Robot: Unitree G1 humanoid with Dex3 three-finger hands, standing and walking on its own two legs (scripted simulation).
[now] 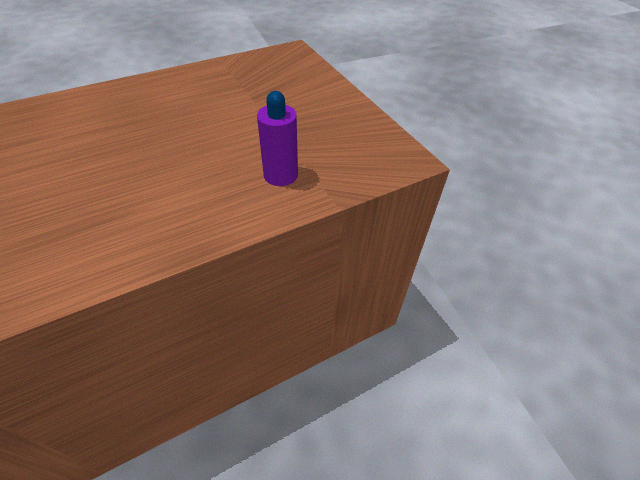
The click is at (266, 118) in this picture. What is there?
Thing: necked bottle
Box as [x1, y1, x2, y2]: [257, 91, 297, 185]
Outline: 272,91 267,96 267,105 262,107 257,113 264,178 269,183 275,185 285,185 291,183 297,176 296,115 295,111 291,107 284,104 283,95 278,91
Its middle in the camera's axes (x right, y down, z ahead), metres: -0.08 -0.21 +0.76
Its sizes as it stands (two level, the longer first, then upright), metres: 0.073 0.073 0.188
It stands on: a support 0.70 m high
